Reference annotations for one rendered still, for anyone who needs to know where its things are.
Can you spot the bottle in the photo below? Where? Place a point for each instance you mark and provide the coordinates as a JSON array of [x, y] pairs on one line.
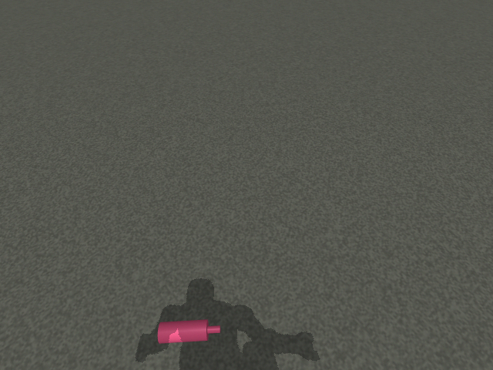
[[184, 331]]

